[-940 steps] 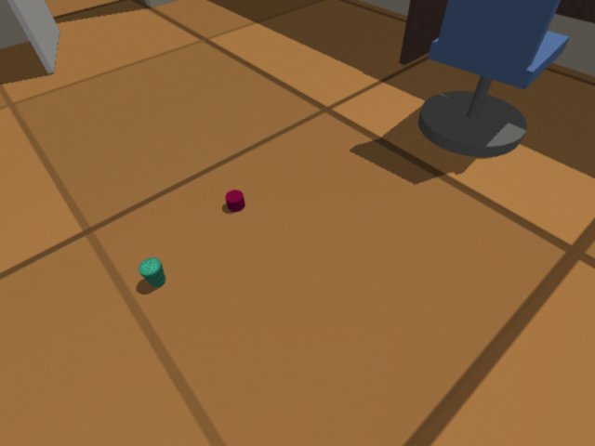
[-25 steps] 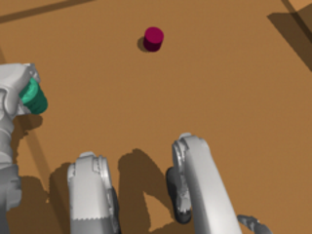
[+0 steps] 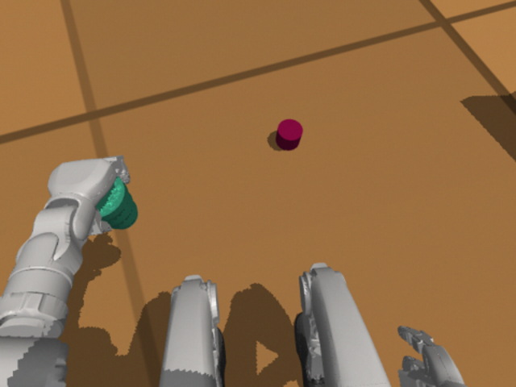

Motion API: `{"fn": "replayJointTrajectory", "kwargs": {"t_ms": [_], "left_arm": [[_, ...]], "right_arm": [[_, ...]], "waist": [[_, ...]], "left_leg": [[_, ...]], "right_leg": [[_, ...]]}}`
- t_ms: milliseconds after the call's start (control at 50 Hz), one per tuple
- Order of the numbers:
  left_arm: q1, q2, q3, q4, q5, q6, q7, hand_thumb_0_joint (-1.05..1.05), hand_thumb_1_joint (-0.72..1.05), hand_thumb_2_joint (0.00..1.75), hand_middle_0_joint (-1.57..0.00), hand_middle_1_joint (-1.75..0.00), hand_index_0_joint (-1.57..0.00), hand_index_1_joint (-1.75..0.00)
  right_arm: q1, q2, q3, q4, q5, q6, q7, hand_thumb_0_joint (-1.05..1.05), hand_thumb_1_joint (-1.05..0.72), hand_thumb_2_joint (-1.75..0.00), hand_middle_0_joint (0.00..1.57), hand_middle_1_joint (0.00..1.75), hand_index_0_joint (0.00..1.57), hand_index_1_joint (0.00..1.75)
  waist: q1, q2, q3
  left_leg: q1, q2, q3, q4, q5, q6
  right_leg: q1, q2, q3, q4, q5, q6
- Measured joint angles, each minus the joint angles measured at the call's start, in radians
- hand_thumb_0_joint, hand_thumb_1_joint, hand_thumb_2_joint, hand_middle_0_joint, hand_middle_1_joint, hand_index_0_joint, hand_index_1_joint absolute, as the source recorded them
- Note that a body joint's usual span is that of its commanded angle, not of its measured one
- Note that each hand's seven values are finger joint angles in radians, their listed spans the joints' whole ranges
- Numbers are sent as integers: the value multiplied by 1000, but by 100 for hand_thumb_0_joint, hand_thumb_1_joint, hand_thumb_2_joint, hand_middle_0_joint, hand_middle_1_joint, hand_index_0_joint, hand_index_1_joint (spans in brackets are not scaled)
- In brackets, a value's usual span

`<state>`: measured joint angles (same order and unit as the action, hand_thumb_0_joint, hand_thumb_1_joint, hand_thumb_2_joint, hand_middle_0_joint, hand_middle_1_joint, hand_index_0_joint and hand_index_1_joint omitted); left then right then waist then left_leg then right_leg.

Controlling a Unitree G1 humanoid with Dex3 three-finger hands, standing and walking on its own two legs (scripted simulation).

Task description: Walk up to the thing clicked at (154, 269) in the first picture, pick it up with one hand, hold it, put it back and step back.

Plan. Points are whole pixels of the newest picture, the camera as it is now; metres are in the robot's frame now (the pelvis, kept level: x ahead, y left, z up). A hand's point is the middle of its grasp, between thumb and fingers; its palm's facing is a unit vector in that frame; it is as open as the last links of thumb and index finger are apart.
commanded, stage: lift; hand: left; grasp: from above
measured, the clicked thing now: (112, 206) +0.43 +0.26 -0.12
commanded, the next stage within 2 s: hold in 0.82 s
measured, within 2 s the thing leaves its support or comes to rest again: neither
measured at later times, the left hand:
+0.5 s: hand (59, 184) +0.38 +0.24 +0.09, palm faces -0.43 -0.09 -0.90, open 10.4 cm
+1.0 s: hand (30, 136) +0.39 +0.23 +0.16, palm faces -0.43 -0.09 -0.90, open 10.4 cm
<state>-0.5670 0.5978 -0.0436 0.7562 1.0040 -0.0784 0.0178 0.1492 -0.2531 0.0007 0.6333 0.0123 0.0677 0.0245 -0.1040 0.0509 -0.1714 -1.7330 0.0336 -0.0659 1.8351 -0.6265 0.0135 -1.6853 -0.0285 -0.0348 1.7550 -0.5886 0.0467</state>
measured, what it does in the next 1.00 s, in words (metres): rises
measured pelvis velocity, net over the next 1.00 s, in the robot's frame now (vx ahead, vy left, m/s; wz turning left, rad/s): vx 0.08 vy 0.00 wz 0.02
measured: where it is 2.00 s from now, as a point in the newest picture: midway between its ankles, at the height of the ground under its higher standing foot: (263, 377)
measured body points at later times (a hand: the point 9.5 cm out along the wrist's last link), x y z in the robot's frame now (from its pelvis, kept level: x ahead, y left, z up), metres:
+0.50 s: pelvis +0.04 +0.00 +0.16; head +0.11 +0.00 +0.61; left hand +0.40 +0.24 +0.14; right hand +0.14 -0.27 +0.05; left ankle +0.08 +0.11 -0.48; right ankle +0.10 -0.15 -0.48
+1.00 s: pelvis +0.08 +0.00 +0.23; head +0.12 -0.01 +0.68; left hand +0.41 +0.23 +0.21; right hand +0.17 -0.26 +0.10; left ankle +0.08 +0.11 -0.48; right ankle +0.10 -0.15 -0.48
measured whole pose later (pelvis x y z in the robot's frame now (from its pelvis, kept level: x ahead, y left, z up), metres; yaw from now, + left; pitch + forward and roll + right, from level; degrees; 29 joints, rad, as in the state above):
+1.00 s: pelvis +0.08 +0.00 +0.23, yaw +1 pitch +10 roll -1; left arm -0.33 0.39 -0.19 0.81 0.99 0.02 0.10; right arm 0.26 -0.24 -0.04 0.74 0.05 0.01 -0.05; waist -0.04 0.04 -0.09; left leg -0.59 0.04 0.03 0.81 -0.39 0.00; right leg -0.58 -0.02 0.00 0.76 -0.35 0.03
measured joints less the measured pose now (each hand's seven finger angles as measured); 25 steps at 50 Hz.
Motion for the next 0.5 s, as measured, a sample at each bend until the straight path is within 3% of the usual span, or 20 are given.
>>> {"fn": "replayJointTrajectory", "kwargs": {"t_ms": [300,500], "left_arm": [[162,-97,-76,-16,-31,60,31,2,-12,75,-57,-97,-53,-95],[185,-157,-108,64,-13,70,91,2,-12,71,-59,-94,-55,-93]], "right_arm": [[61,20,1,57,33,-57,-71,1,-92,-90,20,30,20,30],[96,9,-19,85,33,-90,-88,1,-92,-90,20,30,20,30]], "waist": [[20,-2,9],[27,-11,28]], "left_leg": [[489,15,36,-412,81,-11],[742,17,52,-644,138,-15]], "right_leg": [[468,10,12,-396,84,-12],[716,12,16,-625,142,-15]]}}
